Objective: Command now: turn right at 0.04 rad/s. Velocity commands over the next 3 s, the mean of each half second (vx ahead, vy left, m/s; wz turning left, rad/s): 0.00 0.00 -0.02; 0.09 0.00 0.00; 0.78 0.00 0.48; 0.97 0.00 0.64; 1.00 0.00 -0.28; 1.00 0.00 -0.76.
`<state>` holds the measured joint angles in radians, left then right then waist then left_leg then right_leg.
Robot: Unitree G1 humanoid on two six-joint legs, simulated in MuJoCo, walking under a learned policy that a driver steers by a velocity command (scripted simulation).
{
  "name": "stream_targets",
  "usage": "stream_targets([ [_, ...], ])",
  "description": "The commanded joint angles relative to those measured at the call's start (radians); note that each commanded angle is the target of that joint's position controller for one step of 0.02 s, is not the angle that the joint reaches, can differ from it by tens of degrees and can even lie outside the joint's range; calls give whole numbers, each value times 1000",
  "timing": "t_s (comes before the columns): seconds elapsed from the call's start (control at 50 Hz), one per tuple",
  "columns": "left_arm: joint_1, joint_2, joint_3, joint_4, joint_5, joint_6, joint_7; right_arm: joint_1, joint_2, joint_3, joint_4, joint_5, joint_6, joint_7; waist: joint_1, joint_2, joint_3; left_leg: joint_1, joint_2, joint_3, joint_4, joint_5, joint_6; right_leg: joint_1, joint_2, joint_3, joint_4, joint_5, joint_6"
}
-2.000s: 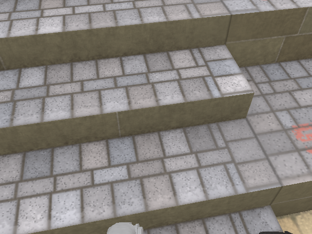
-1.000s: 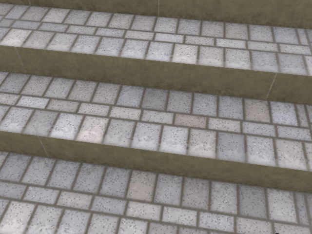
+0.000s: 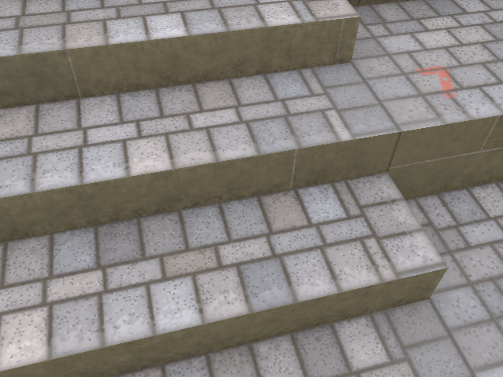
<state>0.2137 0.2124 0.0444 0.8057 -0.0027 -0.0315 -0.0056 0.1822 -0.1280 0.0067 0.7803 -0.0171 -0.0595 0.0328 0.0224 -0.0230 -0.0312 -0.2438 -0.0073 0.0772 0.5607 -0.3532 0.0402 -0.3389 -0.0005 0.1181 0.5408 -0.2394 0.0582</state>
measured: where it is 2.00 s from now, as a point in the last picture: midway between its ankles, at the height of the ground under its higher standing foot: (248, 297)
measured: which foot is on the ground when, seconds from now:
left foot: down 0.00-1.00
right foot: down 0.00-0.90, up 0.92-1.00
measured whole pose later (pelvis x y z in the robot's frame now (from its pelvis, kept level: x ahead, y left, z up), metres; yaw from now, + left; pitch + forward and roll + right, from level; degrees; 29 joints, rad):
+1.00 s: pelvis +0.02 -0.02 +0.01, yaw +0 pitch +1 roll +0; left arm 0.38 0.16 0.02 0.97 0.04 0.02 0.02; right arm 0.43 -0.18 -0.04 0.99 -0.02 -0.01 -0.04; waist -0.03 0.02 -0.06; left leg -0.12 -0.01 0.07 0.41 -0.37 0.10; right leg -0.45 -0.03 -0.04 0.95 -0.39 -0.02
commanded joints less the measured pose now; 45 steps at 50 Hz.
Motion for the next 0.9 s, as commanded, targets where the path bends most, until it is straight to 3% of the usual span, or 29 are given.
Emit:
stream_targets([
  [0.02, 46, 31, 3, -26, 15, 8, 35, 2, -109, -28, -58, -2, 13, -92, -4, 43, -41, 134, 132, -95, -130, 548, 14, 17, -41, -30, -43, 206, -32],
  [0.06, 60, 46, 4, -12, 13, 16, 41, 15, -101, -28, -54, 4, 24, -90, -13, 55, -27, 145, 115, -79, -144, 483, 12, 22, -47, -25, -60, 214, -30],
  [0.14, 78, 54, 3, 14, 18, 22, 45, 44, -106, -31, -30, -2, 36, -87, -20, 40, 18, 131, 99, -74, -171, 362, 12, 28, -56, -17, -91, 219, -34],
  [0.44, 172, 29, -10, 108, 18, 33, 55, 143, -127, -41, 82, 3, 50, -89, -11, 17, 77, 71, 90, -95, -253, 121, 28, 67, -62, -23, -137, 159, -51],
  [0.84, 223, 6, -32, 189, 14, 32, 59, 251, -93, -27, 180, 5, 58, -90, -20, 7, 105, 87, 88, -84, -247, 154, 29, 57, -69, -16, -160, 160, -71],
  [0.86, 236, -4, -34, 197, 13, 34, 58, 266, -95, -28, 185, 4, 58, -89, -24, 26, 79, 90, 85, -97, -279, -13, 39, 67, -45, -30, -156, 27, -77],
  [0.88, 238, 23, -22, 192, 16, 39, 56, 273, -149, -47, 181, 7, 63, -87, -34, 84, 96, 84, 91, -141, -303, -246, 70, 13, 12, -84, -75, -176, -94],
  [0.9, 201, 48, -10, 171, 24, 45, 50, 301, -198, -63, 179, 6, 69, -84, -61, 139, 129, 84, 149, -235, -360, -485, 116, -97, 49, -136, 33, -309, -106],
])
